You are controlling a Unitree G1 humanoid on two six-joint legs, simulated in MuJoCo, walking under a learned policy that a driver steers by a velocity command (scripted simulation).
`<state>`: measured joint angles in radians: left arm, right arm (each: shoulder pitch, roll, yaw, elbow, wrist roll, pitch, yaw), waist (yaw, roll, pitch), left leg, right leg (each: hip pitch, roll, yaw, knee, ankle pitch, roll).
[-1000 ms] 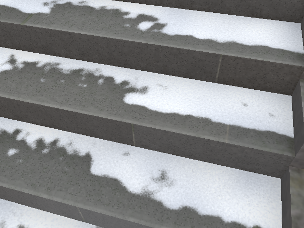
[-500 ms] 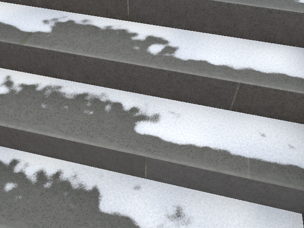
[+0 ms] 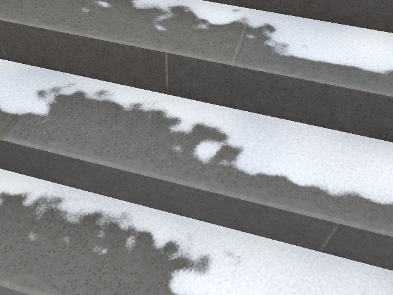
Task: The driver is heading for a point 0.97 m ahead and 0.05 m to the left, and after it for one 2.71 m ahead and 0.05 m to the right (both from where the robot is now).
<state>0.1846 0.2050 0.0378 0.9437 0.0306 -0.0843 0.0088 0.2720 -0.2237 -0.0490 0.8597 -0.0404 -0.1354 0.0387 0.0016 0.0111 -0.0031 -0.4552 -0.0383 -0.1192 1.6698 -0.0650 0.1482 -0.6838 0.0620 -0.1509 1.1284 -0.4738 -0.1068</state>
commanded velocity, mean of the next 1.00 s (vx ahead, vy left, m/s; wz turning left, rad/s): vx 1.00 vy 0.00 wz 0.00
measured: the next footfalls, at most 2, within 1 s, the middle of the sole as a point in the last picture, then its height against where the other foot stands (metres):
left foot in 0.32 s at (158, 269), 0.16 m higher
right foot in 0.74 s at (214, 139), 0.16 m higher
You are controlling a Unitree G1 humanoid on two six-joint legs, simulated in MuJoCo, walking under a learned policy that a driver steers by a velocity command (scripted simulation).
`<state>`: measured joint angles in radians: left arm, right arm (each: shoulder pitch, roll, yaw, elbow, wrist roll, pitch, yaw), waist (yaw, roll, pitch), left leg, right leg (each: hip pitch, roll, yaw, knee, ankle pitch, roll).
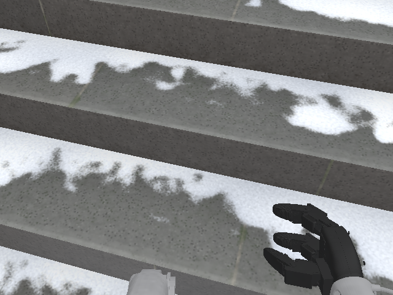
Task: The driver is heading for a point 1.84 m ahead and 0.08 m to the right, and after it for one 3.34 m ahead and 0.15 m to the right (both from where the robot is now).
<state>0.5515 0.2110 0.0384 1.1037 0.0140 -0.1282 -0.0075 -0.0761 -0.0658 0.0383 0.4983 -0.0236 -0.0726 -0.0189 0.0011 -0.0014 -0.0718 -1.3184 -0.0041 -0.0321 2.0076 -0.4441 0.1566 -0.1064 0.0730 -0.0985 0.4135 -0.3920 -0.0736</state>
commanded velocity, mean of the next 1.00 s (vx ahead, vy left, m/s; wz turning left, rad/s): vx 1.00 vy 0.00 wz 0.00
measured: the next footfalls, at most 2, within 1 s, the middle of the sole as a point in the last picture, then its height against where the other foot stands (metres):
left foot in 0.12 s outside the picture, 0.16 m higher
right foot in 0.52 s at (229, 218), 0.16 m higher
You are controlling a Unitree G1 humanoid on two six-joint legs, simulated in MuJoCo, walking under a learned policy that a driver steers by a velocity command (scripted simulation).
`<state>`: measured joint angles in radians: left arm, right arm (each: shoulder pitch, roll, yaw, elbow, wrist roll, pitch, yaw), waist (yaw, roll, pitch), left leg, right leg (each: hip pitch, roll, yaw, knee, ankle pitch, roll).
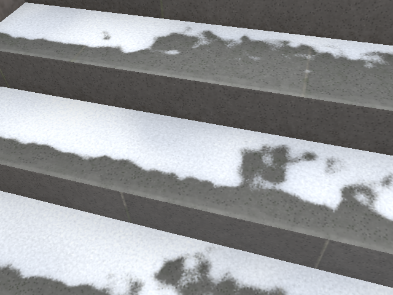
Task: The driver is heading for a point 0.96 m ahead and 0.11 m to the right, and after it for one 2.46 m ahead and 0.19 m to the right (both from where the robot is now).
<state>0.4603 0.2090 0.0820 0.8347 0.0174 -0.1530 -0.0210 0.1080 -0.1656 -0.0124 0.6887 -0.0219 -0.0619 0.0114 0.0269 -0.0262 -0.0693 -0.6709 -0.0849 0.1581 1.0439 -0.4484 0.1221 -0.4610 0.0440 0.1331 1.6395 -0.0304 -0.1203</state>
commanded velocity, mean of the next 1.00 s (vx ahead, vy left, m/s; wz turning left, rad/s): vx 0.65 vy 0.00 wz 0.00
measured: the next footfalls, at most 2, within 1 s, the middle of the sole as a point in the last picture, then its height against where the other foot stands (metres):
right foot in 0.30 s outside the picture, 0.16 m higher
left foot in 0.66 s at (201, 156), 0.16 m higher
